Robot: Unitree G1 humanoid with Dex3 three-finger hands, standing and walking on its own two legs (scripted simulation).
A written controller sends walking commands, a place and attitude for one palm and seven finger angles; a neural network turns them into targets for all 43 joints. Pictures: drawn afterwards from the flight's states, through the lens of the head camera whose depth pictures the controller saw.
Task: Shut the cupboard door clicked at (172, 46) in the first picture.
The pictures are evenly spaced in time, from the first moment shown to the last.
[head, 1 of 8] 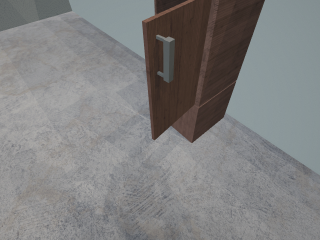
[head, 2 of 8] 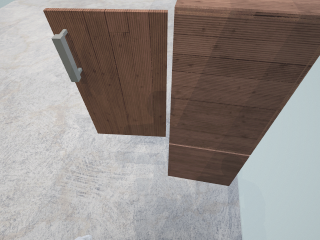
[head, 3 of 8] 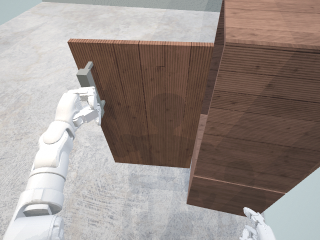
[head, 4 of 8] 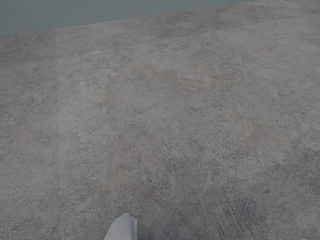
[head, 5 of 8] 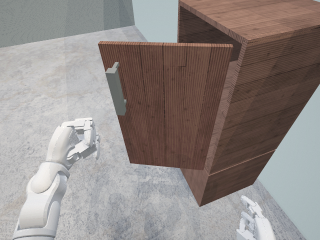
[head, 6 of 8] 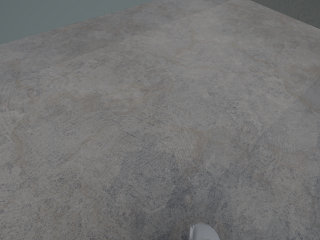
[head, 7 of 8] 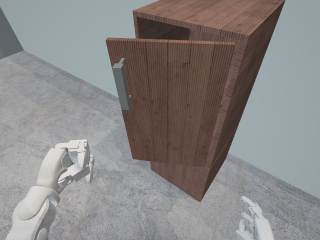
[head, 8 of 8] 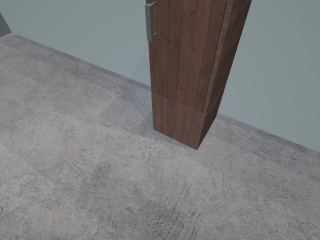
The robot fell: no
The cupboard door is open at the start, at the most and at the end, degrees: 97 97 0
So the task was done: yes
